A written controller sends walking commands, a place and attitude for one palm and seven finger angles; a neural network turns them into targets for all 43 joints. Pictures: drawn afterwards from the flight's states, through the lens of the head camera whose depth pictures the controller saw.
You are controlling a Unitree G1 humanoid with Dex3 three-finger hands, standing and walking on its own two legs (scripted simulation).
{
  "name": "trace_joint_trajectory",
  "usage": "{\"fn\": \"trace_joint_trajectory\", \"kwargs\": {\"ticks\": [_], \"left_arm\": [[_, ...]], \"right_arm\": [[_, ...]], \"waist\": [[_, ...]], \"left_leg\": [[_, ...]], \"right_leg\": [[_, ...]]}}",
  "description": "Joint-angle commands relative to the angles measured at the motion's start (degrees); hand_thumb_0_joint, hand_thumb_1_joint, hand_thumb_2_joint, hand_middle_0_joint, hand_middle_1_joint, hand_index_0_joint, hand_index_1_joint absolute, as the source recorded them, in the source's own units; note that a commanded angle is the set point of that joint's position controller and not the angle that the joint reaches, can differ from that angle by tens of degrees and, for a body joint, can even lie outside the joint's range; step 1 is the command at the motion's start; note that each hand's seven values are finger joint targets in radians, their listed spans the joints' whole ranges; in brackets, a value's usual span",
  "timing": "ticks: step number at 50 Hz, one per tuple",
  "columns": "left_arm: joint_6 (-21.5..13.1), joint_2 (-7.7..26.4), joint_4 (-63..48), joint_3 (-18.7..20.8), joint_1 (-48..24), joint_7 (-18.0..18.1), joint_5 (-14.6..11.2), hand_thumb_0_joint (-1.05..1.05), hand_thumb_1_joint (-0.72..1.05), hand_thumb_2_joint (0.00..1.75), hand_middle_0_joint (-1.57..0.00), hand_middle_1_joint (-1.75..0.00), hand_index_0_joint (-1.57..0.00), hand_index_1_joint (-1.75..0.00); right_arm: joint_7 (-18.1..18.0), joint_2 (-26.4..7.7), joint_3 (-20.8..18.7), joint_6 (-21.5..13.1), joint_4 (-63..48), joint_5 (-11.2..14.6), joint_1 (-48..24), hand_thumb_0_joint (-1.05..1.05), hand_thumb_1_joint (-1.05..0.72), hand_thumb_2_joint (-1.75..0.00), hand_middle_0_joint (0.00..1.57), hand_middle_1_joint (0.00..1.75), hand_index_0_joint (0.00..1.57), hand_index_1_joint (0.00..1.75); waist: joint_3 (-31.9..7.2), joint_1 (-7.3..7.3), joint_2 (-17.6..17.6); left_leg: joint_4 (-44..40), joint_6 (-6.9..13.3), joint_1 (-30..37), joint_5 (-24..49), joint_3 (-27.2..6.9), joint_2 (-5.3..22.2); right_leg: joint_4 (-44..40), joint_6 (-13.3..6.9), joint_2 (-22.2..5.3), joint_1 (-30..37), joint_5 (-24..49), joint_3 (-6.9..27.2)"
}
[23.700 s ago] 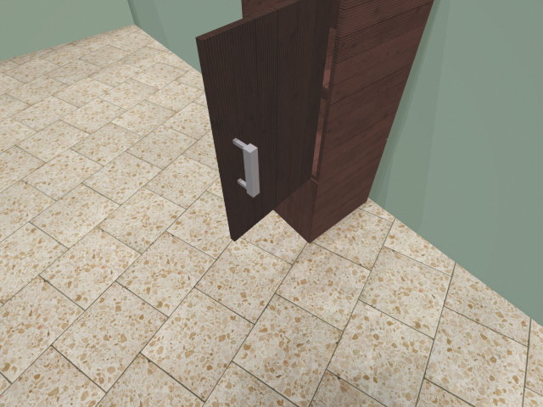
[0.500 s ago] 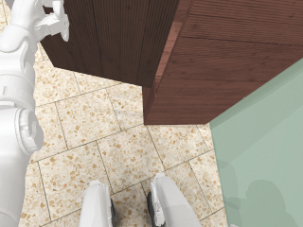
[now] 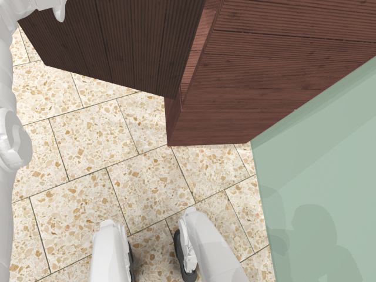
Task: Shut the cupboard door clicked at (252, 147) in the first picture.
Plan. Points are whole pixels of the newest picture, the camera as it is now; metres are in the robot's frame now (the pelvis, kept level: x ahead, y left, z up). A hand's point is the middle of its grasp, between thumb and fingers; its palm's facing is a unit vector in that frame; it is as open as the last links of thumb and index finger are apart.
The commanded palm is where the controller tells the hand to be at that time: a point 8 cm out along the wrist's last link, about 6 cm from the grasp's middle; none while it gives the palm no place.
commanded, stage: pull the fist back off the door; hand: left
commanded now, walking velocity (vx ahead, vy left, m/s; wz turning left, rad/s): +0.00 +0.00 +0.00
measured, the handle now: out of the picture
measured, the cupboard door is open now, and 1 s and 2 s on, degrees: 74 71 71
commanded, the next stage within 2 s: draw the hand back to the body in 0.86 s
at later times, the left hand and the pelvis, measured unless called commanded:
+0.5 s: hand out of the picture +0.59 +0.11 +0.12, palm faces +0.08 -1.00 -0.03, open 3.1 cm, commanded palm +0.54 +0.15 +0.11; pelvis +0.01 +0.00 +0.03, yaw +1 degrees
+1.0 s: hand (76, 31) +0.53 +0.11 +0.11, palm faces +0.06 -1.00 -0.05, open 3.1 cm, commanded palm +0.49 +0.16 +0.11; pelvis +0.02 -0.01 +0.05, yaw +4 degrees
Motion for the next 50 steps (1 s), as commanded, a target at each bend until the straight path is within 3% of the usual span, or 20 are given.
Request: {"fn": "trace_joint_trajectory", "kwargs": {"ticks": [1,2,3,5,6,9,11,15,18,21,25,28,31,33,36,39,45,48,49,50], "left_arm": [[-2.30,2.04,-14.38,8.80,-30.13,15.94,-3.60,0.00,0.90,0.90,-1.30,-1.50,-1.30,-1.50],[-2.09,-1.28,-13.75,7.88,-27.57,19.05,-3.40,0.00,0.90,0.90,-1.30,-1.50,-1.30,-1.50],[-2.38,-0.47,-14.25,10.16,-26.37,22.16,-3.32,0.00,0.90,0.90,-1.30,-1.50,-1.30,-1.50],[-4.79,-0.90,-18.13,11.54,-26.30,29.11,-1.38,0.00,0.90,0.90,-1.30,-1.50,-1.30,-1.50],[-7.00,-1.56,-21.49,10.56,-26.32,32.73,0.97,0.00,0.90,0.90,-1.30,-1.50,-1.30,-1.50],[-10.79,-1.04,-21.95,6.87,-23.80,36.14,8.44,0.00,0.90,0.90,-1.30,-1.50,-1.30,-1.50],[-11.82,-2.68,-21.81,4.49,-24.16,34.78,8.98,0.00,0.90,0.90,-1.30,-1.50,-1.30,-1.50],[-10.79,-2.03,-20.08,6.99,-21.58,29.94,3.24,0.00,0.90,0.90,-1.30,-1.50,-1.30,-1.50],[-10.72,-2.19,-17.21,9.46,-16.17,29.33,0.68,0.00,0.90,0.90,-1.30,-1.50,-1.30,-1.50],[-13.63,-2.89,-17.17,10.47,-9.05,30.55,1.09,0.00,0.90,0.90,-1.30,-1.50,-1.30,-1.50],[-16.42,-8.95,-15.44,7.01,-1.68,31.19,1.91,0.00,0.90,0.90,-1.30,-1.50,-1.30,-1.50],[-17.01,-7.78,-17.20,8.31,1.14,30.18,0.68,0.00,0.90,0.90,-1.30,-1.50,-1.30,-1.50],[-19.28,-13.37,-23.63,4.29,0.35,29.17,-0.93,0.00,0.90,0.90,-1.30,-1.50,-1.30,-1.50],[-21.05,-13.00,-27.23,4.32,0.23,29.21,-1.59,0.00,0.90,0.90,-1.30,-1.50,-1.30,-1.50],[-23.51,-16.99,-33.34,0.67,-1.43,29.73,-2.17,0.00,0.90,0.90,-1.30,-1.50,-1.30,-1.50],[-23.33,-17.58,-31.24,0.50,2.82,30.59,-1.86,0.00,0.90,0.90,-1.30,-1.50,-1.30,-1.50],[-21.28,-18.94,-22.35,-0.69,2.88,32.21,-0.50,0.00,0.90,0.90,-1.30,-1.50,-1.30,-1.50],[-21.33,-18.65,-20.39,0.03,2.91,32.59,-0.71,0.00,0.90,0.90,-1.30,-1.50,-1.30,-1.50],[-21.54,-18.04,-19.69,0.97,4.03,32.59,-0.83,0.00,0.90,0.90,-1.30,-1.50,-1.30,-1.50],[-22.08,-15.95,-21.85,3.35,6.23,32.37,-1.39,0.00,0.90,0.90,-1.30,-1.50,-1.30,-1.50]], "right_arm": [[0.82,-10.11,-3.24,-0.68,-2.75,-1.68,16.95,0.00,-0.90,-0.90,0.20,0.30,0.20,0.30],[1.64,-9.80,-3.72,-0.32,-2.83,-1.90,16.64,0.00,-0.90,-0.90,0.20,0.30,0.20,0.30],[2.33,-10.02,-4.02,0.16,-2.78,-2.68,17.76,0.00,-0.90,-0.90,0.20,0.30,0.20,0.30],[3.78,-9.74,-4.43,0.54,-3.48,-3.60,18.20,0.00,-0.90,-0.90,0.20,0.30,0.20,0.30],[4.69,-9.34,-4.62,0.61,-3.73,-4.29,17.90,0.00,-0.90,-0.90,0.20,0.30,0.20,0.30],[6.75,-9.70,-5.58,1.93,-3.15,-4.72,18.18,0.00,-0.90,-0.90,0.20,0.30,0.20,0.30],[7.06,-9.97,-6.02,2.98,-3.39,-4.28,18.05,0.00,-0.90,-0.90,0.20,0.30,0.20,0.30],[6.13,-10.31,-5.94,3.89,-4.12,-2.81,17.00,0.00,-0.90,-0.90,0.20,0.30,0.20,0.30],[5.49,-9.69,-5.57,4.05,-4.46,-2.47,16.53,0.00,-0.90,-0.90,0.20,0.30,0.20,0.30],[5.76,-8.88,-5.46,4.12,-5.08,-2.80,16.32,0.00,-0.90,-0.90,0.20,0.30,0.20,0.30],[6.53,-8.63,-6.23,4.82,-5.17,-3.01,16.09,0.00,-0.90,-0.90,0.20,0.30,0.20,0.30],[6.15,-8.92,-6.82,5.68,-5.98,-2.42,14.96,0.00,-0.90,-0.90,0.20,0.30,0.20,0.30],[6.06,-8.44,-7.53,5.71,-6.13,-2.03,13.55,0.00,-0.90,-0.90,0.20,0.30,0.20,0.30],[5.77,-8.59,-7.92,5.93,-5.91,-1.84,12.70,0.00,-0.90,-0.90,0.20,0.30,0.20,0.30],[5.43,-8.20,-8.62,5.76,-5.16,-1.60,11.47,0.00,-0.90,-0.90,0.20,0.30,0.20,0.30],[5.18,-8.19,-8.79,6.15,-4.28,-1.46,10.65,0.00,-0.90,-0.90,0.20,0.30,0.20,0.30],[4.55,-8.30,-8.20,7.01,-3.64,-1.27,8.97,0.00,-0.90,-0.90,0.20,0.30,0.20,0.30],[4.46,-8.31,-7.85,7.23,-4.24,-1.51,7.67,0.00,-0.90,-0.90,0.20,0.30,0.20,0.30],[4.53,-8.23,-7.79,7.22,-4.66,-1.58,7.51,0.00,-0.90,-0.90,0.20,0.30,0.20,0.30],[4.62,-8.52,-7.79,7.12,-5.58,-1.62,7.23,0.00,-0.90,-0.90,0.20,0.30,0.20,0.30]], "waist": [[-36.99,-2.03,17.48],[-36.39,-2.01,16.22],[-36.77,-1.74,13.25],[-38.14,-0.76,13.88],[-39.63,0.12,17.14],[-40.15,-0.50,16.68],[-39.49,-1.61,15.46],[-38.92,-0.42,11.91],[-35.36,0.68,7.25],[-34.07,2.92,6.63],[-28.85,2.74,2.45],[-29.10,3.90,-0.50],[-31.97,4.40,3.79],[-33.61,5.07,4.99],[-36.81,4.75,7.66],[-34.93,5.28,5.90],[-26.70,4.03,1.66],[-26.84,4.09,0.69],[-27.15,4.83,0.18],[-30.19,6.89,2.30]], "left_leg": [[-6.87,2.32,38.76,24.31,-3.83,-0.70],[-7.00,2.13,38.31,24.15,-3.72,-0.85],[-7.24,2.02,37.54,24.27,-3.82,-0.81],[-7.98,1.78,37.85,24.82,-3.85,-1.09],[-7.84,1.49,39.05,25.52,-3.34,-1.22],[-8.49,1.22,40.67,25.21,-2.93,-1.21],[-9.88,1.38,41.12,23.87,-2.89,-1.52],[-12.63,1.67,39.19,19.68,-1.93,-2.46],[-13.73,2.03,35.19,18.25,-0.87,-2.74],[-14.39,1.92,34.96,20.79,0.02,-2.91],[-15.06,2.10,33.54,20.55,1.09,-3.32],[-15.46,2.19,30.69,18.87,2.37,-3.85],[-16.13,1.71,37.95,21.69,2.16,-4.01],[-16.25,1.39,41.37,23.17,1.79,-3.85],[-16.24,1.11,47.98,26.63,1.21,-3.75],[-16.50,1.09,47.37,26.85,1.38,-3.79],[-17.38,1.44,42.38,21.90,1.28,-4.20],[-17.26,1.41,40.81,21.03,1.22,-4.30],[-17.20,1.36,40.28,21.16,1.27,-4.40],[-17.64,1.23,42.34,22.97,1.51,-4.45]], "right_leg": [[-10.81,-0.86,0.94,6.15,16.56,1.37],[-10.91,-0.67,0.84,6.23,16.33,1.16],[-10.80,-0.36,0.78,7.84,16.64,0.97],[-10.76,-0.15,0.69,9.09,16.95,1.15],[-10.67,-0.12,0.51,8.82,17.17,1.33],[-11.15,-0.31,0.38,10.11,17.29,1.50],[-12.54,-0.32,0.51,12.37,17.85,1.76],[-15.50,-0.33,0.72,19.11,17.67,2.61],[-16.84,0.18,0.60,22.68,18.03,3.18],[-16.42,0.15,0.37,24.34,20.99,3.33],[-17.30,0.37,0.21,25.04,22.66,3.66],[-18.01,0.52,-0.09,29.97,24.17,4.81],[-17.98,0.35,-0.39,28.25,25.73,4.25],[-17.75,0.23,-0.44,27.83,25.98,4.01],[-17.54,0.19,-0.63,26.57,27.58,3.59],[-17.82,0.26,-0.77,27.48,28.26,3.47],[-18.64,0.40,-1.00,25.17,24.32,3.40],[-18.30,0.41,-1.14,25.16,23.56,3.45],[-18.13,0.32,-1.13,25.86,23.72,3.51],[-17.71,0.08,-1.12,27.36,24.89,3.61]]}}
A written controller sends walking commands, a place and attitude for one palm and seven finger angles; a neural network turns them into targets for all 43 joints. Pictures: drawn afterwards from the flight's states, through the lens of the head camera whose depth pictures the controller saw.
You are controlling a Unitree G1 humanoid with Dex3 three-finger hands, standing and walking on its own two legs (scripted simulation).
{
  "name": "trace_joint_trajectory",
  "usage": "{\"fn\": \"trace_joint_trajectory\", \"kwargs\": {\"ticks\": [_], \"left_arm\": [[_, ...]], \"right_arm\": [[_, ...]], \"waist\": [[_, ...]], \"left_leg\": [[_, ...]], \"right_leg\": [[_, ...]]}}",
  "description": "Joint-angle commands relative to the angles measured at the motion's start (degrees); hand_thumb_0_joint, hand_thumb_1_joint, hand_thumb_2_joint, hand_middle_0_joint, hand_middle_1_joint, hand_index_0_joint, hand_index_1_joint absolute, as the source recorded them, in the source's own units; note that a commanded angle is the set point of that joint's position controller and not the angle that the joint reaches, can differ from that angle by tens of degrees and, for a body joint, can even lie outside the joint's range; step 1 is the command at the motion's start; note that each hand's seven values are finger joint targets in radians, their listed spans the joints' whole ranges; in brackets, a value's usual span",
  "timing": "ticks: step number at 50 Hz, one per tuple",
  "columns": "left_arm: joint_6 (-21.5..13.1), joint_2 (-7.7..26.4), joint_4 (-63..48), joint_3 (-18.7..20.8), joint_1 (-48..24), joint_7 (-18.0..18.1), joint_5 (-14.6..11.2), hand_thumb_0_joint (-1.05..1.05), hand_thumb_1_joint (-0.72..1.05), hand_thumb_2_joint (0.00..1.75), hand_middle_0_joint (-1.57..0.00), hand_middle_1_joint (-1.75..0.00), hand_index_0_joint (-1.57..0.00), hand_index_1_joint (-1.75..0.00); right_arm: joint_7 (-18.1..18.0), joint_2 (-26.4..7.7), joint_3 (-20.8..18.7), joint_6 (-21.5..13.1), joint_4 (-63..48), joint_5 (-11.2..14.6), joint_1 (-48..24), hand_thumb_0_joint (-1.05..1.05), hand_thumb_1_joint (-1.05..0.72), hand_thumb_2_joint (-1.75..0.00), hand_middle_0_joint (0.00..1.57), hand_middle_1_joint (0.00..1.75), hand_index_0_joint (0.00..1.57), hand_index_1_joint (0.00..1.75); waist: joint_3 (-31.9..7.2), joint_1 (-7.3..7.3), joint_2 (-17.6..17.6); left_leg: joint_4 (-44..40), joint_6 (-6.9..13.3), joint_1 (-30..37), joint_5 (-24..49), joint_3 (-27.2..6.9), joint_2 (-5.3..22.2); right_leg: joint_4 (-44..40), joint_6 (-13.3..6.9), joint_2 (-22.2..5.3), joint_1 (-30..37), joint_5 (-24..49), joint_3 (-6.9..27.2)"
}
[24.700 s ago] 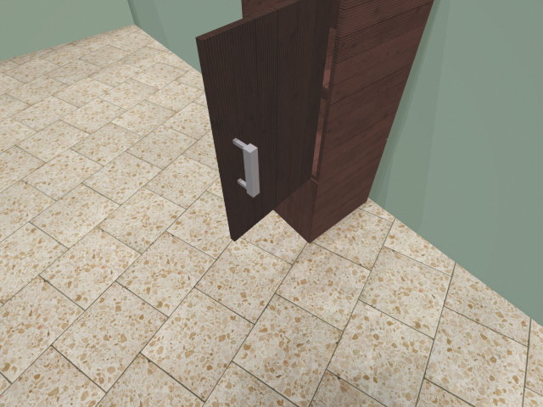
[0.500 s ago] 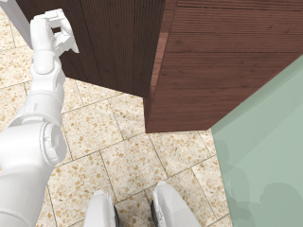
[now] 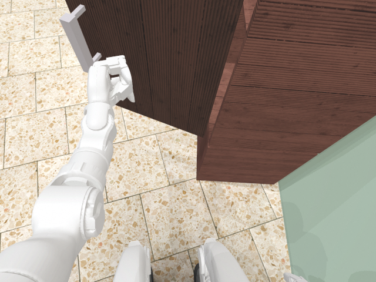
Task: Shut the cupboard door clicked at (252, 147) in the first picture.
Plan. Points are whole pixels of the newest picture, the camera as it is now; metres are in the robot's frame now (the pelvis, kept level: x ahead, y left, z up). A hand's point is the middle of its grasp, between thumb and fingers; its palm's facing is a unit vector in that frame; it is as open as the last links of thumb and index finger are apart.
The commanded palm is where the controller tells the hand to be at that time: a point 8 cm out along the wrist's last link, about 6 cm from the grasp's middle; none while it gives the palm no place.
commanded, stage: draw the hand back to the body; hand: left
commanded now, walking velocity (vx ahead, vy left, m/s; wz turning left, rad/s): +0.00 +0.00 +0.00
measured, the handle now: (85, 41) +0.65 +0.19 +0.06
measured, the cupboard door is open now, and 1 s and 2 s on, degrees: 71 71 71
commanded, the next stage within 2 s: step back with the hand held close in 1.56 s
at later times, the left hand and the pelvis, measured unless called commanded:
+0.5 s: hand (74, 117) +0.38 +0.15 +0.15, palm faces -0.03 -1.00 -0.04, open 3.1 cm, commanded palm +0.34 +0.21 +0.16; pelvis +0.02 +0.00 +0.07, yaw +0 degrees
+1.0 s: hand out of the picture +0.26 +0.25 +0.23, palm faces +0.33 -0.88 -0.33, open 4.7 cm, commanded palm +0.21 +0.29 +0.26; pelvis +0.04 +0.01 +0.11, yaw +1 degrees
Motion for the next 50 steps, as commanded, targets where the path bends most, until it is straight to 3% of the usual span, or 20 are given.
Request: {"fn": "trace_joint_trajectory", "kwargs": {"ticks": [1,2,4,6,10,12,14,15,19,20,24,25,27,28,31,39,41,42,45,50], "left_arm": [[-4.60,12.33,-14.61,5.92,-19.36,-0.24,-1.50,0.00,0.90,0.90,-1.30,-1.50,-1.30,-1.50],[-5.02,14.07,-17.76,7.15,-16.52,-0.79,-1.87,0.00,0.90,0.90,-1.30,-1.50,-1.30,-1.50],[-4.88,14.83,-23.66,7.25,-11.18,-1.93,-2.33,0.00,0.90,0.90,-1.30,-1.50,-1.30,-1.50],[-3.35,12.47,-28.90,4.62,-5.76,-3.29,-2.93,0.00,0.90,0.90,-1.30,-1.50,-1.30,-1.50],[1.06,10.66,-39.08,2.67,1.83,-5.91,-7.32,0.00,0.90,0.90,-1.30,-1.50,-1.30,-1.50],[2.34,7.15,-42.40,-0.45,2.64,-6.92,-9.32,0.00,0.90,0.90,-1.30,-1.50,-1.30,-1.50],[2.92,6.36,-44.12,-1.73,4.32,-7.60,-10.41,0.00,0.90,0.90,-1.30,-1.50,-1.30,-1.50],[2.94,5.50,-45.65,-3.03,5.98,-8.09,-10.34,0.00,0.90,0.90,-1.30,-1.50,-1.30,-1.50],[4.31,5.54,-45.04,-3.82,17.24,-9.58,-10.11,0.00,0.90,0.90,-1.30,-1.50,-1.30,-1.50],[4.92,5.61,-46.25,-4.29,19.25,-10.05,-10.01,0.00,0.90,0.90,-1.27,-1.47,-1.27,-1.47],[7.73,9.17,-53.85,-0.82,26.13,-11.17,-12.47,0.00,0.90,0.90,-1.16,-1.35,-1.16,-1.35],[9.87,12.83,-61.17,-2.78,27.65,-7.20,-6.99,0.00,0.90,0.90,-1.13,-1.32,-1.13,-1.32],[13.17,11.32,-67.20,-2.69,31.95,-3.68,-6.65,0.00,0.90,0.90,-1.08,-1.26,-1.08,-1.26],[14.46,11.83,-70.02,-2.78,33.19,-2.63,-6.14,0.00,0.90,0.90,-1.05,-1.23,-1.05,-1.23],[17.37,13.02,-73.64,-1.70,36.02,-0.22,-5.15,0.00,0.90,0.90,-0.97,-1.14,-0.97,-1.14],[22.11,9.81,-83.03,-3.07,49.48,1.03,-4.29,0.00,0.90,0.90,-0.75,-0.90,-0.75,-0.90],[22.69,10.03,-85.23,-2.23,54.06,1.06,-4.40,0.00,0.90,0.90,-0.69,-0.84,-0.69,-0.84],[22.95,11.36,-86.01,-0.27,55.97,1.30,-4.49,0.00,0.90,0.90,-0.67,-0.81,-0.67,-0.81],[23.35,14.65,-89.31,4.16,59.98,1.74,-4.45,0.00,0.90,0.90,-0.58,-0.72,-0.58,-0.72],[22.74,18.03,-97.15,9.95,64.45,2.62,-4.39,0.00,0.90,0.90,-0.45,-0.57,-0.45,-0.57]], "right_arm": [[-0.49,-9.38,-2.98,0.18,-3.43,-0.05,10.99,0.00,-0.90,-0.90,0.20,0.30,0.20,0.30],[-0.52,-9.15,-2.91,0.34,-4.74,0.24,10.42,0.00,-0.90,-0.90,0.20,0.30,0.20,0.30],[-0.64,-8.56,-2.79,0.47,-6.49,0.84,9.80,0.00,-0.90,-0.90,0.20,0.30,0.20,0.30],[-0.72,-8.22,-2.83,0.56,-7.71,1.76,9.45,0.00,-0.90,-0.90,0.20,0.30,0.20,0.30],[-2.45,-8.29,-2.85,0.24,-9.65,3.60,8.31,0.00,-0.90,-0.90,0.20,0.30,0.20,0.30],[-3.44,-7.85,-2.61,-0.54,-9.12,4.37,6.80,0.00,-0.90,-0.90,0.20,0.30,0.20,0.30],[-4.21,-7.93,-2.40,-1.43,-8.28,4.69,5.90,0.00,-0.90,-0.90,0.20,0.30,0.20,0.30],[-4.59,-7.90,-2.41,-1.98,-8.36,4.90,5.17,0.00,-0.90,-0.90,0.20,0.30,0.20,0.30],[-4.64,-7.59,-1.71,-3.12,-8.04,5.31,2.80,0.00,-0.90,-0.90,0.20,0.30,0.20,0.30],[-4.65,-7.74,-1.54,-3.29,-8.60,5.42,2.15,0.00,-0.90,-0.90,0.20,0.30,0.20,0.30],[-4.79,-7.38,-0.74,-3.89,-11.75,5.98,-2.53,0.00,-0.90,-0.90,0.20,0.30,0.20,0.30],[-6.28,-5.76,-1.58,-1.92,-12.94,6.10,-5.05,0.00,-0.90,-0.90,0.20,0.30,0.20,0.30],[-7.73,-5.01,-1.00,-1.37,-14.53,5.97,-7.16,0.00,-0.90,-0.90,0.20,0.30,0.20,0.30],[-8.11,-4.94,-0.76,-1.48,-14.49,5.97,-8.21,0.00,-0.90,-0.90,0.20,0.30,0.20,0.30],[-9.43,-4.75,-0.19,-1.78,-13.86,5.87,-9.92,0.00,-0.90,-0.90,0.20,0.30,0.20,0.30],[-9.33,-4.20,1.32,-4.01,-12.76,5.04,-11.82,0.00,-0.90,-0.90,0.20,0.30,0.20,0.30],[-9.01,-4.21,1.63,-4.51,-12.84,4.77,-12.29,0.00,-0.90,-0.90,0.20,0.30,0.20,0.30],[-8.92,-4.20,1.63,-4.66,-12.64,4.55,-12.39,0.00,-0.90,-0.90,0.20,0.30,0.20,0.30],[-8.81,-4.43,1.75,-5.25,-12.34,4.06,-13.14,0.00,-0.90,-0.90,0.20,0.30,0.20,0.30],[-8.52,-4.07,1.80,-6.90,-11.91,3.49,-13.79,0.00,-0.90,-0.90,0.20,0.30,0.20,0.30]], "waist": [[-31.77,1.21,3.34],[-34.37,3.28,4.41],[-36.77,5.10,3.49],[-35.51,5.28,2.79],[-29.02,4.54,-5.56],[-23.62,3.55,-6.36],[-19.02,3.25,-6.68],[-17.46,3.46,-3.66],[-11.49,5.57,-0.65],[-10.73,6.15,2.11],[-10.75,9.01,1.44],[-14.99,10.22,-0.84],[-11.04,9.66,-1.95],[-9.78,9.68,0.36],[-5.56,9.44,-2.12],[-0.53,10.21,1.64],[0.81,10.63,1.74],[1.48,10.99,-0.35],[2.71,11.78,-0.25],[2.13,12.79,2.72]], "left_leg": [[-6.33,1.84,25.65,23.38,-0.28,-2.27],[-7.07,1.65,26.76,24.87,0.25,-2.46],[-8.61,1.77,27.63,26.47,1.22,-2.65],[-10.69,1.89,29.81,26.88,1.64,-2.40],[-15.80,2.92,29.07,21.86,2.84,-2.89],[-17.94,3.09,30.82,19.21,2.87,-2.79],[-19.82,3.16,32.39,16.73,2.56,-2.69],[-20.58,3.15,34.79,16.57,2.76,-2.71],[-24.15,2.69,38.30,16.36,2.04,-2.53],[-25.00,2.61,39.33,16.45,2.15,-2.72],[-27.98,2.54,41.06,17.36,2.41,-3.00],[-30.94,2.37,45.43,20.39,2.87,-2.81],[-33.20,2.57,46.51,20.41,3.10,-2.77],[-34.10,2.65,47.56,20.61,3.29,-2.70],[-37.18,2.93,50.68,21.57,2.94,-2.34],[-44.15,2.37,59.97,26.92,2.42,-1.95],[-45.80,2.21,60.61,27.17,2.31,-1.75],[-46.45,2.24,60.69,27.26,2.16,-1.66],[-47.46,2.14,60.84,28.94,2.42,-1.76],[-48.34,1.86,61.85,29.82,2.25,-1.96]], "right_leg": [[-8.78,0.27,0.88,13.85,27.29,2.12],[-8.92,0.18,0.86,17.27,29.50,2.51],[-9.91,0.38,0.88,23.46,33.70,3.13],[-11.91,0.62,1.06,25.52,34.85,2.89],[-18.37,1.46,1.38,34.57,34.85,3.50],[-21.31,1.85,1.38,33.63,31.89,3.08],[-23.68,1.93,1.28,32.55,27.88,2.84],[-24.60,1.69,1.21,31.44,26.76,2.75],[-26.41,1.03,0.94,30.42,24.18,1.47],[-26.73,0.80,0.84,31.07,23.96,1.48],[-28.21,0.59,0.34,36.74,24.83,1.69],[-31.25,0.39,-0.99,40.94,26.79,4.49],[-33.62,1.09,-1.00,42.46,26.57,3.85],[-34.47,1.10,-1.17,43.27,26.91,3.81],[-37.83,1.10,-1.04,45.09,27.47,3.17],[-43.91,0.74,-0.59,50.80,30.20,1.40],[-45.29,0.78,-0.74,52.15,29.89,1.30],[-45.95,0.82,-0.60,52.80,29.99,1.07],[-47.21,0.81,-0.72,54.85,31.28,1.07],[-48.22,0.78,-0.82,56.98,31.04,0.97]]}}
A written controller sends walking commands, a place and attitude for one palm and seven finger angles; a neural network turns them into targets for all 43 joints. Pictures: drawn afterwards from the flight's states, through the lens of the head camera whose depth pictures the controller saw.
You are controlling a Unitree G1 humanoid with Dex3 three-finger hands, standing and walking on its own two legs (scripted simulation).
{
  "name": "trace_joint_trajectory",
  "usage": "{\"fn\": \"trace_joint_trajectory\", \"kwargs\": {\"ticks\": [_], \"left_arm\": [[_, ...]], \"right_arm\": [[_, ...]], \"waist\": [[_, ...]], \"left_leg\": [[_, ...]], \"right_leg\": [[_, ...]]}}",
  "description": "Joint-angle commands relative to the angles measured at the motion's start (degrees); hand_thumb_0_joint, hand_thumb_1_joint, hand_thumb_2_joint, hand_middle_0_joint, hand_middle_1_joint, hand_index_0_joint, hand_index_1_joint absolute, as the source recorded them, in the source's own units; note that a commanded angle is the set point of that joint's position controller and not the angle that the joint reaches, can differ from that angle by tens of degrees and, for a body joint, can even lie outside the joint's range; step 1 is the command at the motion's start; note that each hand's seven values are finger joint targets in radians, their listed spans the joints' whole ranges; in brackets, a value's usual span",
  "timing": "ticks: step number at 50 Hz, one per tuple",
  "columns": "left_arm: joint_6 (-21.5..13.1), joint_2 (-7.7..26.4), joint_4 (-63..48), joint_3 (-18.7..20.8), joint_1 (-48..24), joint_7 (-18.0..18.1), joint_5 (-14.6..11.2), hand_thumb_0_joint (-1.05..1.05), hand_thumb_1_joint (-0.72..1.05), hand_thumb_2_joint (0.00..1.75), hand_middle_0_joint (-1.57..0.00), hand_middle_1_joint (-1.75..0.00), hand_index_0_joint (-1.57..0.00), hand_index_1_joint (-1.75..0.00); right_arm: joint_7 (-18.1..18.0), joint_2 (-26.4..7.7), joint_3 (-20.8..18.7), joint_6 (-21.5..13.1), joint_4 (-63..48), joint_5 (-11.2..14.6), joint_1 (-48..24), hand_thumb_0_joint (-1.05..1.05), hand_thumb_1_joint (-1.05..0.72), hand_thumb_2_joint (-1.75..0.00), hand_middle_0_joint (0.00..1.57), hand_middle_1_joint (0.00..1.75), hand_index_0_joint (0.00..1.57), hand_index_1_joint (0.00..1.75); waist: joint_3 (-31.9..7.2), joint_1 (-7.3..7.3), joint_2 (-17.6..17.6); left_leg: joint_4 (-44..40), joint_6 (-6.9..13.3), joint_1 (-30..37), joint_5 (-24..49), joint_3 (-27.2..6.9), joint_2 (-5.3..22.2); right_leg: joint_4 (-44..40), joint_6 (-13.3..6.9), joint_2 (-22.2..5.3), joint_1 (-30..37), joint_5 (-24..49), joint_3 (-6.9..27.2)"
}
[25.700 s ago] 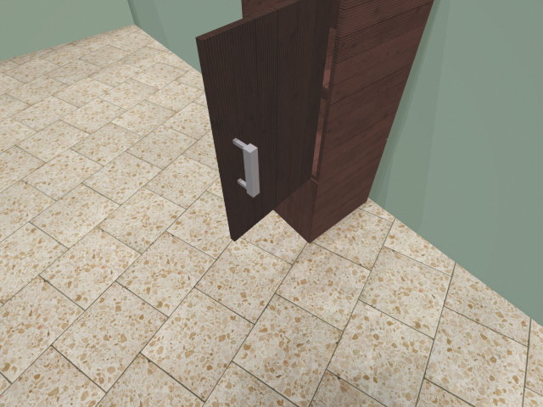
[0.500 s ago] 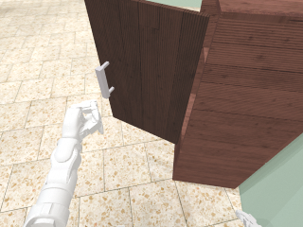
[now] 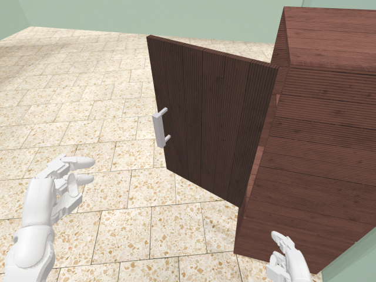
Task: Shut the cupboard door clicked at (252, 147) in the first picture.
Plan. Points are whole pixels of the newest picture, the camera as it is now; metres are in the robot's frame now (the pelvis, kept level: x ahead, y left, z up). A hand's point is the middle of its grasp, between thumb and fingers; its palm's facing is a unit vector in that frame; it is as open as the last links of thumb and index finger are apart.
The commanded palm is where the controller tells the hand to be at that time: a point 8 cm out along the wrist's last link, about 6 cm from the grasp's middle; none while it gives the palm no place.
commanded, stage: draw the hand back to the body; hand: left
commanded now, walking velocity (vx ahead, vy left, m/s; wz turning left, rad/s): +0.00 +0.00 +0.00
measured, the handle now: (162, 127) +0.62 +0.17 -0.05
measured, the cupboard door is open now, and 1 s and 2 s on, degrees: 71 71 71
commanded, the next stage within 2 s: step back with the hand held close in 0.56 s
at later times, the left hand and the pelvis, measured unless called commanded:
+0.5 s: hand (52, 204) +0.19 +0.25 +0.15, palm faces +0.44 -0.80 -0.40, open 7.3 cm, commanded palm +0.14 +0.29 +0.18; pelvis +0.00 -0.01 +0.00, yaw +0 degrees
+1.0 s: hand (44, 197) +0.20 +0.26 +0.15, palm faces +0.34 -0.79 -0.50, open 7.4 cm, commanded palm +0.14 +0.31 +0.18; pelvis -0.01 +0.01 +0.00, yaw -2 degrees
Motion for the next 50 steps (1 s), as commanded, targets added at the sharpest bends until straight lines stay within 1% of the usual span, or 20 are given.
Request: {"fn": "trace_joint_trajectory", "kwargs": {"ticks": [1,5,9,11,13,15,19,20,21,25,26,30,34,35,36,39,43,45,46,50], "left_arm": [[-4.26,12.76,-19.38,11.60,-5.30,1.51,-0.27,0.00,0.90,0.90,-0.42,-0.54,-0.42,-0.54],[-4.58,13.55,-21.00,14.58,1.44,1.78,-0.41,0.00,0.90,0.90,-0.31,-0.42,-0.31,-0.42],[-5.33,14.49,-23.78,17.80,6.01,2.03,-0.40,0.00,0.90,0.90,-0.20,-0.30,-0.20,-0.30],[-4.97,10.90,-19.83,14.53,6.31,1.63,-0.32,0.00,0.90,0.90,-0.20,-0.30,-0.20,-0.30],[-4.97,10.22,-18.19,13.70,3.91,1.62,-0.01,0.00,0.90,0.90,-0.20,-0.30,-0.20,-0.30],[-5.15,11.51,-17.14,14.54,2.18,1.81,0.04,0.00,0.90,0.90,-0.20,-0.30,-0.20,-0.30],[-6.50,12.95,-21.84,15.49,1.49,2.18,0.41,0.00,0.90,0.90,-0.20,-0.30,-0.20,-0.30],[-6.65,14.95,-22.49,17.11,1.79,2.37,0.41,0.00,0.90,0.90,-0.20,-0.30,-0.20,-0.30],[-6.88,14.16,-23.67,16.63,2.21,2.35,0.33,0.00,0.90,0.90,-0.20,-0.30,-0.20,-0.30],[-6.97,15.37,-23.20,18.25,4.67,2.55,0.36,0.00,0.90,0.90,-0.20,-0.30,-0.20,-0.30],[-7.04,13.96,-23.46,17.03,4.36,2.34,0.41,0.00,0.90,0.90,-0.20,-0.30,-0.20,-0.30],[-6.49,12.97,-18.61,17.33,6.55,1.84,-0.06,0.00,0.90,0.90,-0.20,-0.30,-0.20,-0.30],[-6.54,12.02,-18.88,16.44,5.76,1.32,-0.26,0.00,0.90,0.90,-0.20,-0.30,-0.20,-0.30],[-9.41,21.70,-19.80,25.02,-5.21,2.28,-0.05,0.00,0.90,0.90,-0.20,-0.30,-0.20,-0.30],[-9.98,15.93,-17.03,20.31,2.58,1.55,0.07,0.00,0.90,0.90,-0.20,-0.30,-0.20,-0.30],[-10.68,13.77,-18.29,17.26,6.57,1.30,0.36,0.00,0.90,0.90,-0.20,-0.30,-0.20,-0.30],[-11.14,15.78,-22.75,19.29,9.08,2.15,0.21,0.00,0.90,0.90,-0.20,-0.30,-0.20,-0.30],[-11.11,18.72,-24.67,22.18,10.16,2.65,0.08,0.00,0.90,0.90,-0.20,-0.30,-0.20,-0.30],[-11.01,17.60,-24.91,21.55,11.19,2.63,-0.14,0.00,0.90,0.90,-0.20,-0.30,-0.20,-0.30],[-10.47,19.20,-24.10,23.91,13.68,3.11,-0.56,0.00,0.90,0.90,-0.20,-0.30,-0.20,-0.30]], "right_arm": [[-0.46,-6.26,-2.80,-4.07,-8.43,-0.53,-6.96,0.00,-0.90,-0.90,0.20,0.30,0.20,0.30],[-0.14,-6.61,-3.28,-5.33,-7.74,-0.61,-6.86,0.00,-0.90,-0.90,0.20,0.30,0.20,0.30],[-0.11,-6.70,-3.90,-6.08,-7.67,-0.46,-6.35,0.00,-0.90,-0.90,0.20,0.30,0.20,0.30],[-0.05,-7.00,-3.91,-6.25,-7.06,-0.47,-5.91,0.00,-0.90,-0.90,0.20,0.30,0.20,0.30],[-0.20,-7.62,-4.36,-6.31,-6.59,-0.43,-5.60,0.00,-0.90,-0.90,0.20,0.30,0.20,0.30],[-0.56,-8.08,-4.61,-6.63,-6.10,-0.62,-5.46,0.00,-0.90,-0.90,0.20,0.30,0.20,0.30],[-0.90,-7.56,-4.66,-7.50,-6.75,-0.73,-6.00,0.00,-0.90,-0.90,0.20,0.30,0.20,0.30],[-0.93,-7.58,-4.59,-7.82,-6.44,-0.91,-6.05,0.00,-0.90,-0.90,0.20,0.30,0.20,0.30],[-0.97,-7.11,-4.43,-8.07,-6.85,-0.82,-6.35,0.00,-0.90,-0.90,0.20,0.30,0.20,0.30],[-0.93,-6.83,-4.31,-8.53,-6.18,-0.86,-6.28,0.00,-0.90,-0.90,0.20,0.30,0.20,0.30],[-0.90,-6.46,-4.21,-8.51,-6.40,-0.65,-6.59,0.00,-0.90,-0.90,0.20,0.30,0.20,0.30],[-0.77,-6.78,-4.48,-7.93,-5.96,-0.72,-5.81,0.00,-0.90,-0.90,0.20,0.30,0.20,0.30],[-0.65,-6.96,-4.84,-7.08,-6.65,-0.63,-5.57,0.00,-0.90,-0.90,0.20,0.30,0.20,0.30],[-0.27,-8.31,-4.49,-5.64,-8.06,0.15,-4.27,0.00,-0.90,-0.90,0.20,0.30,0.20,0.30],[-0.44,-8.07,-5.30,-5.12,-7.19,-0.47,-5.77,0.00,-0.90,-0.90,0.20,0.30,0.20,0.30],[-0.22,-7.80,-5.69,-3.36,-7.61,-0.56,-5.75,0.00,-0.90,-0.90,0.20,0.30,0.20,0.30],[-0.98,-8.41,-6.34,-1.65,-8.89,-0.48,-5.61,0.00,-0.90,-0.90,0.20,0.30,0.20,0.30],[-1.56,-8.93,-6.46,-0.91,-9.57,-0.65,-5.75,0.00,-0.90,-0.90,0.20,0.30,0.20,0.30],[-1.64,-8.44,-6.25,-0.36,-10.10,-0.49,-5.65,0.00,-0.90,-0.90,0.20,0.30,0.20,0.30],[-1.83,-8.98,-6.64,1.08,-10.80,-0.51,-5.17,0.00,-0.90,-0.90,0.20,0.30,0.20,0.30]], "waist": [[-6.84,0.09,2.46],[-4.28,0.58,0.79],[-4.65,0.87,0.62],[-0.21,-0.03,-1.10],[1.89,-0.66,-1.94],[2.23,-0.57,-4.05],[-4.56,0.51,-0.49],[-5.19,0.95,0.01],[-6.04,1.06,0.75],[-3.83,1.25,1.91],[-2.27,0.86,3.33],[0.88,0.69,-0.36],[-1.05,0.47,-1.54],[3.89,-1.99,0.83],[-0.97,-1.51,-4.37],[-4.88,-2.08,-5.37],[-10.54,-2.26,-2.50],[-12.07,-2.03,-0.58],[-12.31,-2.13,-0.69],[-12.62,-2.02,-0.60]], "left_leg": [[-4.44,0.76,5.56,16.18,-0.17,0.53],[-4.72,0.59,4.69,15.32,-0.16,0.64],[-4.63,0.72,4.98,16.28,0.22,0.76],[-5.12,0.89,3.70,13.65,0.51,0.73],[-5.40,1.10,3.52,11.35,0.50,0.81],[-5.60,1.42,3.52,9.76,0.33,0.63],[-5.07,1.73,5.67,11.63,0.65,0.04],[-4.89,1.68,5.67,12.14,0.58,-0.07],[-4.63,1.70,5.70,13.20,0.75,-0.15],[-4.05,1.28,4.60,14.54,1.12,-0.25],[-4.07,1.21,4.54,14.54,1.55,-0.14],[-4.48,1.16,3.60,14.05,1.60,0.31],[-4.59,1.50,4.41,13.99,1.97,0.42],[-2.74,1.62,0.81,8.38,1.11,0.78],[0.70,1.88,0.03,8.10,0.65,1.07],[3.53,1.67,-0.15,8.97,1.39,0.51],[1.65,1.57,1.98,21.27,1.02,1.96],[1.31,1.63,3.12,28.85,0.49,3.00],[1.05,1.65,2.36,31.36,-0.12,3.48],[0.99,1.45,-0.46,31.77,-0.40,4.53]], "right_leg": [[-3.52,-0.74,0.71,0.92,16.41,-0.88],[-4.58,-0.66,1.10,0.34,15.36,-0.94],[-3.78,-0.47,1.08,0.56,16.06,-1.19],[-4.88,-0.25,0.90,-1.76,13.86,-1.13],[-5.55,-0.06,0.91,-3.67,11.25,-0.96],[-6.38,0.07,0.91,-4.13,9.61,-0.95],[-4.73,-0.21,0.56,-0.76,11.53,-0.55],[-5.03,-0.27,0.57,-0.01,12.29,-0.39],[-4.33,-0.27,0.35,0.79,13.63,-0.39],[-5.04,-0.39,0.56,0.32,15.63,-0.22],[-4.98,-0.33,0.47,-0.50,15.60,-0.08],[-6.05,-0.10,0.85,-2.09,15.12,-0.32],[-5.33,0.24,0.64,-1.66,15.26,-0.17],[-8.80,0.10,-2.33,-5.44,16.28,4.01],[-7.99,-0.74,-4.53,-5.84,18.25,4.98],[-5.61,-1.49,-6.95,-5.38,26.69,6.48],[0.04,-0.44,-4.93,-2.74,33.83,3.24],[2.11,0.26,-3.31,-2.50,35.37,1.91],[3.34,0.32,-2.69,-1.68,34.93,1.30],[4.69,0.38,-1.96,-0.96,34.54,1.90]]}}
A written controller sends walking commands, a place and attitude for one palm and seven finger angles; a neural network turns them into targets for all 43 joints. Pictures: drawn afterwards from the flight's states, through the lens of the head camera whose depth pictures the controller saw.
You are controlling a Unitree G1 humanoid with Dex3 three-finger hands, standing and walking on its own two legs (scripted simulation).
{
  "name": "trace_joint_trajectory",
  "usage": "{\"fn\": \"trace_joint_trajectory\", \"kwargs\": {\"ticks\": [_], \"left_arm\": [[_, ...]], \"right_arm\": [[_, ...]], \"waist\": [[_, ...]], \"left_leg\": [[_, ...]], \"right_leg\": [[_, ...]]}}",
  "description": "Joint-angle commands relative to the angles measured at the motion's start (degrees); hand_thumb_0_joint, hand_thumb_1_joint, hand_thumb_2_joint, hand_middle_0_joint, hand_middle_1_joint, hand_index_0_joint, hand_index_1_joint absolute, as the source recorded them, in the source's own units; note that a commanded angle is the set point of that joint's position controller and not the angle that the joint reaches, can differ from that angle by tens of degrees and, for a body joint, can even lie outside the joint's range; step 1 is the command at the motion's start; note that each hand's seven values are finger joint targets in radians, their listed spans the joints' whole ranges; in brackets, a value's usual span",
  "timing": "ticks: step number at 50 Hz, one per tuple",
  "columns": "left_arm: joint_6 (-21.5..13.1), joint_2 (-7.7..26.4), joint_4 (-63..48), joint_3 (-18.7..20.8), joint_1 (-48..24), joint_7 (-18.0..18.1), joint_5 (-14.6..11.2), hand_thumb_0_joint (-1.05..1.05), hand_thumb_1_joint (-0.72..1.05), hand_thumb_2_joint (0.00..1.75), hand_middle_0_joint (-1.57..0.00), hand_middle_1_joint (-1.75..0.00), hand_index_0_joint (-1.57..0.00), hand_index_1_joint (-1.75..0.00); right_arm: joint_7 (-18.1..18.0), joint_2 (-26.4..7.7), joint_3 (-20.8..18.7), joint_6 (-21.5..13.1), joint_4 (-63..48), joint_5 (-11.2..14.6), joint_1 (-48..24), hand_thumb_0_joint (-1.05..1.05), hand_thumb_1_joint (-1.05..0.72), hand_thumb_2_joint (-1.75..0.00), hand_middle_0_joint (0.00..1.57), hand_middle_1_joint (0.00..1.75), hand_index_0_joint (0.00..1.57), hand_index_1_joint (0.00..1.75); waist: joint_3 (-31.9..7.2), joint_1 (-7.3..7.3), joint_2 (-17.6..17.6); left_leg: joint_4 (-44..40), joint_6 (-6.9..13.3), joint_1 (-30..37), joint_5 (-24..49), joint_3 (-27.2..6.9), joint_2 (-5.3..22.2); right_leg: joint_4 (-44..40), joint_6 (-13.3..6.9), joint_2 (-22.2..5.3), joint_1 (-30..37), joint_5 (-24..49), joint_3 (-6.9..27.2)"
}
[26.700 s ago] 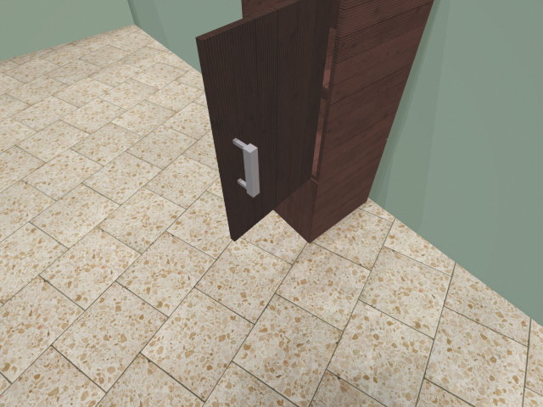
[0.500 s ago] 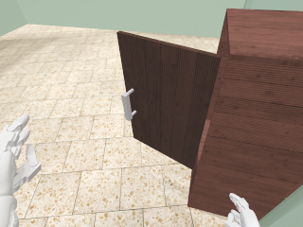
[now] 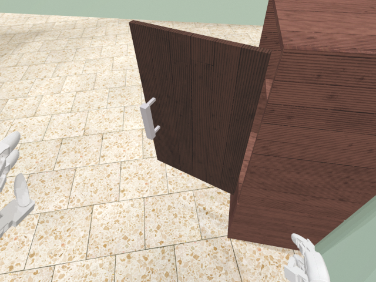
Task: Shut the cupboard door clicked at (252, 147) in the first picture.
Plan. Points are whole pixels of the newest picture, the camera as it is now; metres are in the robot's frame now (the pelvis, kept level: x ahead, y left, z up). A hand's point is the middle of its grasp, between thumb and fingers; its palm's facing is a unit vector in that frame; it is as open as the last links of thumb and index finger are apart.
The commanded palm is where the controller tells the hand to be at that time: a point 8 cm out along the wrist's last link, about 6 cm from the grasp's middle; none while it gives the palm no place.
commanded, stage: step back with the hand held close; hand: left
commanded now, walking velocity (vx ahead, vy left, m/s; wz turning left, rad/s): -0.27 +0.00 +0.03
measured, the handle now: (151, 118) +0.62 +0.17 -0.05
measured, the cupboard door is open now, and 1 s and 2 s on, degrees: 71 71 71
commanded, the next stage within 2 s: stop stepping back and stand still in 0.90 s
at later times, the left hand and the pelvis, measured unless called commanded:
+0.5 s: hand out of the picture +0.08 +0.28 +0.17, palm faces +0.54 -0.71 -0.45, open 7.4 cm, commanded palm +0.01 +0.31 +0.18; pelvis -0.10 -0.01 -0.02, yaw +5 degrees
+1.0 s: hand out of the picture -0.04 +0.27 +0.16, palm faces +0.53 -0.71 -0.46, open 7.4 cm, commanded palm -0.09 +0.29 +0.18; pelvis -0.20 -0.02 -0.02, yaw +5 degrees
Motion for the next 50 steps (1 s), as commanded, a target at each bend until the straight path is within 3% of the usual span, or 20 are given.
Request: {"fn": "trace_joint_trajectory", "kwargs": {"ticks": [1,6,12,20,24,27,29,32,34,36,37,40,43,44,45,46,47,48,49,50], "left_arm": [[-3.23,12.05,-10.88,10.88,0.89,1.92,-0.87,0.00,0.90,0.90,-0.20,-0.30,-0.20,-0.30],[-3.76,10.41,-9.53,9.36,1.04,2.18,-0.69,0.00,0.90,0.90,-0.20,-0.30,-0.20,-0.30],[-6.48,10.65,-13.43,10.20,-3.30,2.69,1.31,0.00,0.90,0.90,-0.20,-0.30,-0.20,-0.30],[-9.57,11.39,-15.86,12.39,-7.25,2.74,3.30,0.00,0.90,0.90,-0.20,-0.30,-0.20,-0.30],[-10.40,9.92,-15.96,11.16,-5.80,2.71,2.16,0.00,0.90,0.90,-0.20,-0.30,-0.20,-0.30],[-10.31,10.67,-15.37,9.51,-6.42,3.48,1.38,0.00,0.90,0.90,-0.20,-0.30,-0.20,-0.30],[-9.82,11.89,-14.37,9.48,-7.74,4.34,1.48,0.00,0.90,0.90,-0.20,-0.30,-0.20,-0.30],[-9.93,11.87,-13.77,9.47,-8.92,4.66,1.24,0.00,0.90,0.90,-0.20,-0.30,-0.20,-0.30],[-10.58,11.81,-12.74,10.59,-7.93,4.53,1.28,0.00,0.90,0.90,-0.20,-0.30,-0.20,-0.30],[-11.60,11.46,-11.08,13.50,-5.61,4.23,2.18,0.00,0.90,0.90,-0.20,-0.30,-0.20,-0.30],[-11.61,11.25,-10.94,13.85,-5.56,3.78,2.49,0.00,0.90,0.90,-0.20,-0.30,-0.20,-0.30],[-11.83,12.76,-14.25,15.19,-4.01,2.87,2.19,0.00,0.90,0.90,-0.20,-0.30,-0.20,-0.30],[-11.39,11.45,-15.35,13.76,2.05,2.65,0.30,0.00,0.90,0.90,-0.20,-0.30,-0.20,-0.30],[-11.94,12.36,-17.27,13.66,1.75,2.77,-0.19,0.00,0.90,0.90,-0.20,-0.30,-0.20,-0.30],[-12.44,14.18,-18.05,14.83,1.57,3.25,0.13,0.00,0.90,0.90,-0.20,-0.30,-0.20,-0.30],[-13.37,14.31,-19.69,12.75,-3.09,3.86,0.55,0.00,0.90,0.90,-0.20,-0.30,-0.20,-0.30],[-14.21,16.22,-18.36,13.79,-5.33,4.76,1.92,0.00,0.90,0.90,-0.20,-0.30,-0.20,-0.30],[-13.49,13.11,-18.23,9.99,-8.28,4.43,1.60,0.00,0.90,0.90,-0.20,-0.30,-0.20,-0.30],[-12.31,14.64,-18.70,10.68,-10.66,4.30,1.82,0.00,0.90,0.90,-0.20,-0.30,-0.20,-0.30],[-11.46,15.80,-18.92,11.20,-13.32,4.19,1.69,0.00,0.90,0.90,-0.20,-0.30,-0.20,-0.30]], "right_arm": [[-0.59,-5.78,-1.78,-1.48,-10.49,-0.04,-4.89,0.00,-0.90,-0.90,0.20,0.30,0.20,0.30],[-0.50,-6.58,-1.60,-1.84,-10.48,-0.12,-4.46,0.00,-0.90,-0.90,0.20,0.30,0.20,0.30],[-0.65,-7.40,-1.31,-4.19,-11.44,-0.27,-4.76,0.00,-0.90,-0.90,0.20,0.30,0.20,0.30],[-0.25,-8.15,-1.98,-8.22,-10.08,-0.99,-2.73,0.00,-0.90,-0.90,0.20,0.30,0.20,0.30],[0.36,-6.64,-2.01,-9.54,-9.11,-0.91,-1.26,0.00,-0.90,-0.90,0.20,0.30,0.20,0.30],[1.13,-4.20,-1.60,-9.41,-6.48,-1.45,-0.53,0.00,-0.90,-0.90,0.20,0.30,0.20,0.30],[1.29,-3.78,-1.45,-8.85,-5.34,-1.86,-0.73,0.00,-0.90,-0.90,0.20,0.30,0.20,0.30],[0.55,-4.49,-1.42,-8.60,-5.28,-1.39,-1.23,0.00,-0.90,-0.90,0.20,0.30,0.20,0.30],[-0.22,-5.93,-1.68,-8.89,-6.23,-0.88,-2.22,0.00,-0.90,-0.90,0.20,0.30,0.20,0.30],[-0.45,-6.90,-2.23,-9.47,-7.08,-0.83,-3.98,0.00,-0.90,-0.90,0.20,0.30,0.20,0.30],[-0.24,-6.85,-2.59,-9.58,-7.14,-1.25,-4.02,0.00,-0.90,-0.90,0.20,0.30,0.20,0.30],[0.95,-6.92,-3.78,-10.26,-7.71,-1.01,-4.33,0.00,-0.90,-0.90,0.20,0.30,0.20,0.30],[1.83,-5.38,-3.24,-10.81,-7.23,-0.67,-5.17,0.00,-0.90,-0.90,0.20,0.30,0.20,0.30],[2.00,-4.52,-2.77,-11.10,-6.71,-0.89,-4.81,0.00,-0.90,-0.90,0.20,0.30,0.20,0.30],[2.13,-3.47,-2.72,-11.10,-5.44,-1.32,-3.10,0.00,-0.90,-0.90,0.20,0.30,0.20,0.30],[1.78,-1.81,-1.50,-11.06,-5.26,-0.98,-3.58,0.00,-0.90,-0.90,0.20,0.30,0.20,0.30],[0.88,-2.46,-1.21,-11.10,-4.80,-1.28,-4.04,0.00,-0.90,-0.90,0.20,0.30,0.20,0.30],[0.40,-2.80,-1.97,-11.10,-4.43,-0.43,-4.50,0.00,-0.90,-0.90,0.20,0.30,0.20,0.30],[-0.13,-3.62,-2.40,-10.84,-5.02,-0.19,-4.81,0.00,-0.90,-0.90,0.20,0.30,0.20,0.30],[-0.71,-3.71,-2.46,-10.53,-4.63,-0.71,-5.05,0.00,-0.90,-0.90,0.20,0.30,0.20,0.30]], "waist": [[-11.69,0.02,-0.79],[-7.63,-0.23,1.28],[-3.23,-0.12,6.47],[-2.79,-0.17,9.71],[-3.14,-0.77,1.50],[-2.20,-1.35,-9.85],[-3.66,-1.65,-12.33],[-2.54,-2.01,-8.06],[-1.24,-1.41,-0.23],[-3.78,-0.12,12.35],[-4.71,0.09,12.82],[-7.12,0.27,9.45],[-4.75,0.70,11.26],[-4.09,0.09,7.40],[-5.38,-0.92,-1.26],[-5.83,-0.95,-9.86],[-8.70,-0.91,-10.68],[-13.28,-0.89,-15.94],[-13.77,-0.88,-17.23],[-13.21,-1.24,-14.91]], "left_leg": [[-1.65,0.44,3.94,30.13,-2.28,4.67],[-5.24,1.05,-5.10,15.16,-4.11,5.41],[-13.92,4.46,-26.39,-18.43,-8.99,7.90],[-13.87,5.75,-34.68,-30.97,-11.50,10.41],[-2.93,2.67,-24.02,-25.26,-5.89,4.89],[13.00,-1.66,-8.11,-11.30,-0.96,-0.31],[15.70,-1.97,-3.31,-7.10,-0.69,-0.65],[4.14,-0.17,-2.73,-5.52,-4.15,1.35],[-6.35,2.27,-12.81,-13.05,-9.44,6.17],[-19.32,6.69,-32.13,-31.32,-18.50,15.86],[-21.54,7.85,-36.36,-32.81,-20.19,18.70],[-15.96,6.40,-28.66,-25.56,-14.57,17.64],[-9.31,1.92,-19.22,-19.70,-6.20,12.83],[-2.90,-0.20,-11.85,-13.73,-3.47,9.65],[5.17,-2.00,-5.58,-7.66,-0.55,6.30],[11.39,-3.21,-1.92,-1.30,2.23,3.33],[13.55,-3.17,-2.81,0.57,3.03,3.43],[14.03,-3.11,-3.94,0.80,2.93,0.78],[12.89,-2.33,-1.47,2.16,3.26,0.13],[10.41,-2.07,1.39,5.23,2.47,1.01]], "right_leg": [[2.33,-0.62,-1.89,5.45,31.96,0.16],[2.19,-0.33,-0.90,5.75,21.66,0.69],[9.08,0.64,2.66,15.51,11.06,-0.23],[15.67,0.65,5.18,18.11,5.47,0.05],[5.70,-2.20,1.07,3.85,-0.59,7.79],[-9.34,-7.28,-10.68,-15.24,-8.18,20.40],[-10.35,-7.73,-12.70,-17.77,-4.88,18.96],[-5.28,-4.00,-6.14,-17.49,-3.07,10.89],[1.94,-1.09,0.45,-9.30,-3.99,5.82],[21.15,0.53,6.21,10.08,-1.40,0.61],[27.50,0.79,7.04,14.22,-2.08,0.00],[24.56,-0.26,6.89,10.24,-6.33,0.13],[7.20,-2.96,3.72,2.63,-10.55,-0.37],[-2.18,-4.52,-0.08,-4.88,-9.17,5.83],[-7.78,-6.39,-6.18,-10.36,1.05,15.58],[-9.92,-6.64,-12.74,-12.68,21.18,21.57],[-5.46,-5.21,-13.65,-5.28,50.42,19.44],[0.53,-0.79,-11.17,1.63,68.36,17.31],[2.70,1.42,-9.75,0.96,72.12,15.49],[2.94,0.55,-8.66,-2.10,62.56,13.64]]}}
